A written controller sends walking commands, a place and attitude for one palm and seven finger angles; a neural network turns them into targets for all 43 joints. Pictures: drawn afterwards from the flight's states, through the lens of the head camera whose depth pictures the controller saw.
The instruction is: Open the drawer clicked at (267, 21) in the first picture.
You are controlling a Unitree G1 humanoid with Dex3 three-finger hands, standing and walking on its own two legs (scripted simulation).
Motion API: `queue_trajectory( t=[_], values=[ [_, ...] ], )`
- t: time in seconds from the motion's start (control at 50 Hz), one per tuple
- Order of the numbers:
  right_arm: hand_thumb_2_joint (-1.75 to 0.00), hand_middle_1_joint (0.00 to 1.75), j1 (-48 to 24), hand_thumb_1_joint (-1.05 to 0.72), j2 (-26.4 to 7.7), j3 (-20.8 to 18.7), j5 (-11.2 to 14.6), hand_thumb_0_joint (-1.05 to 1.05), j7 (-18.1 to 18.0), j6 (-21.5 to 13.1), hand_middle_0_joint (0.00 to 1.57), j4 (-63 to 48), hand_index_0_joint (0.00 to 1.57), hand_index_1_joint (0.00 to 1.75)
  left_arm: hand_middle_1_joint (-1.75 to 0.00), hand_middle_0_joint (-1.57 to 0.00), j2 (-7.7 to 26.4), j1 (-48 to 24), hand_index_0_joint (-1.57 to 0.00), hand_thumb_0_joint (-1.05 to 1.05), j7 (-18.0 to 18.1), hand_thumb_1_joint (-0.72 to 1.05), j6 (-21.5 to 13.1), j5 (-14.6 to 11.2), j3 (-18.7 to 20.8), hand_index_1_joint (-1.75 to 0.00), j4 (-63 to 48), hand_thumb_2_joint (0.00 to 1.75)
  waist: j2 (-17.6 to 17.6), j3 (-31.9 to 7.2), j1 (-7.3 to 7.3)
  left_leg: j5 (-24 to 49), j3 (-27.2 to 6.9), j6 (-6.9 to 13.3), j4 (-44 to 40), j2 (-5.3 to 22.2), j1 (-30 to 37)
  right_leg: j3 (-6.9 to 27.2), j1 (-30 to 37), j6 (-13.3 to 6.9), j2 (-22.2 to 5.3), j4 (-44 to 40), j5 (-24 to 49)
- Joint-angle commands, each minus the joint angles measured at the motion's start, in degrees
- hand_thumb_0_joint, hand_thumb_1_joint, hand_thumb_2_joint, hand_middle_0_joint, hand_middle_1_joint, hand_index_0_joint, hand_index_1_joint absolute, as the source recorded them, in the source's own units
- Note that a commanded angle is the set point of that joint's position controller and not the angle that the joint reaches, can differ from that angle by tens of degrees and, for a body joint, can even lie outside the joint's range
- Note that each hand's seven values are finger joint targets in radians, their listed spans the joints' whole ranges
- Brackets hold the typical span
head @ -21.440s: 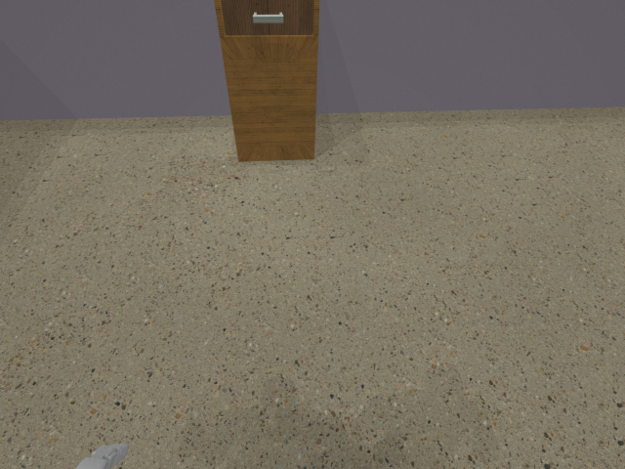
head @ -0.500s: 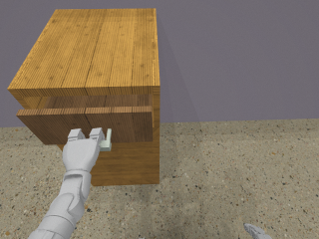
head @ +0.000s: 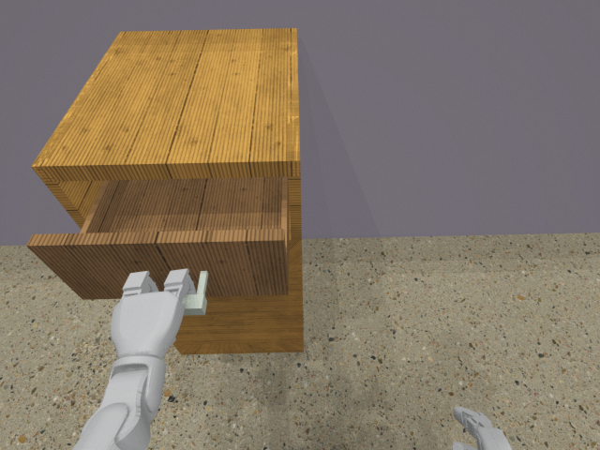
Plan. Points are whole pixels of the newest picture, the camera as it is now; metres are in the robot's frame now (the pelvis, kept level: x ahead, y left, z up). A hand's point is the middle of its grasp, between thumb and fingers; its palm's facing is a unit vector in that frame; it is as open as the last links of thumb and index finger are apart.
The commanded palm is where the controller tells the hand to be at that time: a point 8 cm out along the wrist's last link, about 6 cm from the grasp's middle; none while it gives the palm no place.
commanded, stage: pull the drawer open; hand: left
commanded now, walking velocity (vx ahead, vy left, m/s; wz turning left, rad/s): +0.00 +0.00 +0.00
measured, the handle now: (167, 292) +0.34 +0.22 -0.01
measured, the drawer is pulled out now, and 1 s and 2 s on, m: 0.12 0.23 0.30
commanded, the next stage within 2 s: open the thumb to release the handle in 1.70 s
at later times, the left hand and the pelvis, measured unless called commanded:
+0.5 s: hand (156, 376) +0.22 +0.21 -0.03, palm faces -0.01 -0.10 -0.99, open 5.7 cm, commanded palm +0.18 +0.21 +0.02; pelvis +0.00 -0.01 +0.00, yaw +0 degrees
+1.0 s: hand (148, 419) +0.17 +0.21 -0.03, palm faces -0.02 -0.10 -0.99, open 5.7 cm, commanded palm +0.13 +0.21 +0.02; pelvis -0.01 -0.02 -0.01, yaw +0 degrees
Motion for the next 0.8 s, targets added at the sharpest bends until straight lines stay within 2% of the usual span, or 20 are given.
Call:
queue_trajectory(
  t=[0.0, 0.02, 0.04, 0.08, 0.16, 0.22, 0.26, 0.28, 0.3, 0.32, 0.34, 0.42, 0.48, 0.52, 0.56, 0.58, 0.66, 0.68, 0.76, 0.78],
  values=[
    [-0.90, 0.30, -5.11, -0.90, -7.30, -2.46, -0.20, 0.00, -0.29, -2.82, 0.20, -8.20, 0.20, 0.30, -1.35, -0.40, 8.44, -3.33, -0.40, 0.00, 3.03, 0.90, 0.29, -0.21, 5.67, -1.35, -12.42, 0.90, -1.08, -13.63, 1.77, 23.58, -3.88, -2.35, -5.20, 1.94, 15.12, 0.95, 3.75, -0.47, -2.14, -5.87, 23.95],
    [-0.90, 0.30, -4.80, -0.90, -7.13, -2.57, -0.18, 0.00, -0.25, -2.94, 0.20, -8.54, 0.20, 0.30, -1.35, -0.40, 7.17, -1.56, -0.40, 0.00, 2.99, 0.90, 0.39, -0.65, 4.68, -1.35, -12.84, 0.90, -0.87, -13.18, 1.63, 23.04, -3.71, -2.22, -5.23, 1.81, 14.83, 0.75, 4.34, -0.46, -2.27, -5.96, 23.87],
    [-0.90, 0.30, -5.12, -0.90, -7.41, -2.51, -0.22, 0.00, -0.30, -2.99, 0.20, -8.59, 0.20, 0.30, -1.35, -0.40, 8.50, -0.66, -0.40, 0.00, 3.04, 0.90, 0.45, -0.93, 6.32, -1.35, -12.72, 0.90, -1.98, -13.13, 1.83, 23.22, -3.90, -2.19, -5.34, 1.80, 14.46, 1.27, 4.89, -0.56, -2.22, -6.26, 24.52],
    [-0.90, 0.30, -5.12, -0.90, -7.16, -2.48, -0.15, 0.00, -0.26, -3.07, 0.20, -8.72, 0.20, 0.30, -1.35, -0.40, 7.38, 0.33, -0.40, 0.00, 3.08, 0.90, 0.40, -0.97, 5.28, -1.35, -13.02, 0.90, -2.17, -11.72, 1.62, 21.84, -3.87, -2.11, -5.34, 1.67, 13.87, 1.11, 4.30, -0.50, -2.22, -6.13, 23.42],
    [-0.90, 0.30, -6.68, -0.90, -7.26, -2.25, -0.33, 0.00, -0.30, -3.17, 0.20, -8.72, 0.20, 0.30, -1.35, -0.40, 8.79, 1.05, -0.40, 0.00, 3.57, 0.90, -0.03, -0.61, 6.45, -1.35, -15.06, 0.90, -1.97, -13.05, 1.93, 21.08, -3.63, -2.02, -5.06, 1.47, 13.96, 2.05, 4.46, -0.43, -2.37, -5.89, 23.84],
    [-0.90, 0.30, -6.74, -0.90, -6.99, -2.27, -0.22, 0.00, -0.10, -3.55, 0.20, -9.19, 0.20, 0.30, -1.35, -0.40, 8.15, 6.33, -0.40, 0.00, 3.70, 0.90, -0.16, -1.09, 6.50, -1.35, -15.62, 0.90, -2.52, -11.80, 2.37, 20.72, -3.48, -2.04, -4.89, 1.17, 13.02, 2.27, 5.19, -0.50, -2.35, -5.79, 24.55],
    [-0.90, 0.30, -7.59, -0.90, -7.01, -2.12, -0.45, 0.00, 0.03, -3.52, 0.20, -9.33, 0.20, 0.30, -1.35, -0.40, 8.49, 6.11, -0.40, 0.00, 3.88, 0.90, -0.52, -0.80, 6.63, -1.35, -17.82, 0.90, -1.65, -13.31, 2.63, 21.93, -3.43, -2.01, -4.57, 1.18, 13.92, 2.72, 5.12, -0.51, -2.49, -5.36, 25.89],
    [-0.90, 0.30, -7.15, -0.90, -6.81, -2.31, -0.37, 0.00, 0.21, -3.74, 0.20, -9.61, 0.20, 0.30, -1.35, -0.40, 7.81, 9.12, -0.40, 0.00, 4.00, 0.90, -0.61, -0.91, 6.28, -1.35, -18.13, 0.90, -0.41, -11.89, 2.71, 22.88, -3.64, -2.11, -4.58, 1.30, 14.32, 2.41, 4.62, -0.74, -2.37, -5.32, 25.85],
    [-0.90, 0.30, -7.79, -0.90, -6.90, -2.13, -0.50, 0.00, 0.37, -3.64, 0.20, -9.72, 0.20, 0.30, -1.35, -0.40, 7.75, 10.07, -0.40, 0.00, 4.08, 0.90, -0.54, -1.02, 6.12, -1.35, -18.82, 0.90, -1.79, -12.81, 2.79, 22.72, -3.38, -2.02, -4.34, 1.21, 14.21, 2.38, 5.02, -0.47, -2.49, -5.26, 26.43],
    [-0.90, 0.30, -7.65, -0.90, -6.83, -2.21, -0.37, 0.00, 0.42, -3.75, 0.20, -9.77, 0.20, 0.30, -1.35, -0.40, 7.58, 11.12, -0.40, 0.00, 4.05, 0.90, -0.52, -1.25, 6.15, -1.35, -19.03, 0.90, -1.96, -11.48, 2.54, 22.09, -3.45, -2.00, -4.37, 1.21, 13.68, 2.50, 4.94, -0.52, -2.48, -5.50, 26.33],
    [-0.90, 0.30, -7.85, -0.90, -7.09, -2.06, -0.42, 0.00, 0.47, -3.76, 0.20, -10.10, 0.20, 0.30, -1.35, -0.40, 9.07, 12.27, -0.40, 0.00, 4.20, 0.90, -0.73, -1.43, 7.93, -1.35, -19.77, 0.90, -2.12, -11.73, 2.98, 22.14, -3.50, -2.08, -4.38, 1.05, 13.10, 3.02, 5.72, -0.71, -2.47, -5.33, 26.86],
    [-0.90, 0.30, -8.67, -0.90, -6.56, -2.03, -0.69, 0.00, 1.10, -3.94, 0.20, -10.77, 0.20, 0.30, -1.35, -0.40, 6.98, 17.04, -0.40, 0.00, 4.69, 0.90, -1.40, -0.93, 6.04, -1.35, -23.19, 0.90, -0.94, -11.52, 3.22, 23.62, -3.55, -2.07, -3.57, 1.09, 14.10, 2.83, 4.33, -0.70, -2.50, -4.49, 27.32],
    [-0.90, 0.30, -8.75, -0.90, -6.48, -2.00, -0.76, 0.00, 1.53, -4.10, 0.20, -11.40, 0.20, 0.30, -1.35, -0.40, 8.14, 21.86, -0.40, 0.00, 5.07, 0.90, -2.15, -1.17, 7.71, -1.35, -25.34, 0.90, -1.73, -11.54, 3.76, 24.50, -3.67, -2.11, -2.86, 1.12, 13.68, 3.03, 4.57, -0.71, -2.55, -3.76, 28.35],
    [-0.90, 0.30, -9.31, -0.90, -6.49, -1.74, -0.93, 0.00, 1.80, -4.01, 0.20, -11.68, 0.20, 0.30, -1.35, -0.40, 6.87, 22.82, -0.40, 0.00, 5.06, 0.90, -2.25, -1.05, 6.49, -1.35, -25.84, 0.90, -2.26, -10.18, 3.34, 23.13, -3.69, -2.03, -2.59, 0.97, 12.85, 2.92, 3.66, -0.59, -2.62, -3.68, 27.70],
    [-0.90, 0.30, -10.12, -0.90, -6.62, -1.43, -1.18, 0.00, 1.74, -3.75, 0.20, -11.72, 0.20, 0.30, -1.35, -0.40, 8.49, 21.53, -0.40, 0.00, 5.42, 0.90, -2.55, -0.52, 7.91, -1.35, -26.68, 0.90, -2.13, -10.29, 3.57, 21.50, -3.72, -2.04, -2.29, 0.63, 12.16, 3.64, 2.98, -0.67, -2.57, -3.36, 26.94],
    [-0.90, 0.30, -9.53, -0.90, -6.46, -1.74, -1.16, 0.00, 1.67, -3.92, 0.20, -11.76, 0.20, 0.30, -1.35, -0.40, 7.98, 21.76, -0.40, 0.00, 5.69, 0.90, -2.64, -0.37, 7.66, -1.35, -26.69, 0.90, -1.86, -9.40, 3.05, 21.21, -3.63, -1.93, -2.04, 0.77, 12.06, 3.26, 2.64, -0.67, -2.63, -3.42, 26.81],
    [-0.90, 0.30, -10.38, -0.90, -6.29, -1.35, -1.46, 0.00, 1.45, -3.79, 0.20, -12.01, 0.20, 0.30, -1.35, -0.40, 9.25, 22.67, -0.40, 0.00, 6.13, 0.90, -3.33, 0.05, 9.22, -1.35, -27.56, 0.90, -1.84, -11.30, 3.90, 19.80, -3.55, -2.07, -1.32, 0.34, 11.64, 3.68, 2.36, -0.67, -2.66, -2.61, 25.64],
    [-0.90, 0.30, -9.92, -0.90, -6.14, -1.62, -1.25, 0.00, 1.35, -3.95, 0.20, -12.10, 0.20, 0.30, -1.35, -0.40, 8.61, 23.46, -0.40, 0.00, 6.12, 0.90, -3.33, -0.22, 8.77, -1.35, -27.08, 0.90, -1.86, -9.67, 3.36, 19.01, -3.47, -1.92, -1.28, 0.45, 11.16, 3.40, 2.10, -0.61, -2.66, -3.06, 25.32],
    [-0.90, 0.30, -10.65, -0.90, -6.09, -1.17, -1.45, 0.00, 1.27, -3.79, 0.20, -12.18, 0.20, 0.30, -1.35, -0.40, 9.39, 23.69, -0.40, 0.00, 6.14, 0.90, -3.77, -0.20, 9.41, -1.35, -28.01, 0.90, -1.86, -11.03, 3.99, 18.46, -3.48, -1.93, -0.89, 0.15, 11.05, 3.90, 1.83, -0.67, -2.63, -2.60, 24.43],
    [-0.90, 0.30, -10.25, -0.90, -5.91, -1.35, -1.18, 0.00, 1.24, -3.99, 0.20, -12.58, 0.20, 0.30, -1.35, -0.40, 8.76, 25.73, -0.40, 0.00, 5.99, 0.90, -3.77, -0.57, 9.10, -1.35, -27.80, 0.90, -1.52, -9.79, 3.99, 18.36, -3.51, -1.85, -1.05, 0.23, 10.69, 3.58, 2.15, -0.74, -2.60, -2.84, 24.49]
  ],
)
